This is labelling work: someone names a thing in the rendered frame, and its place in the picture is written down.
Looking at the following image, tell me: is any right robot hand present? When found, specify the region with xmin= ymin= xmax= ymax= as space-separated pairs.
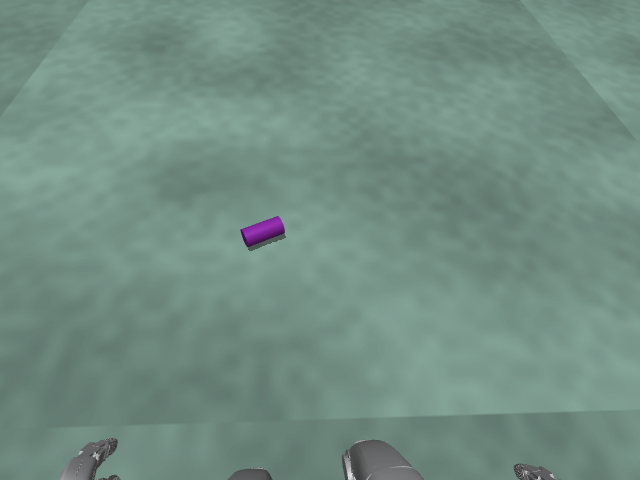
xmin=514 ymin=464 xmax=555 ymax=480

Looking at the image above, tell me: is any left robot hand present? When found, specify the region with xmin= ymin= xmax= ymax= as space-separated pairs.
xmin=58 ymin=438 xmax=120 ymax=480

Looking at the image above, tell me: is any can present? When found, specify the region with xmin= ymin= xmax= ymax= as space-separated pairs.
xmin=241 ymin=216 xmax=285 ymax=247

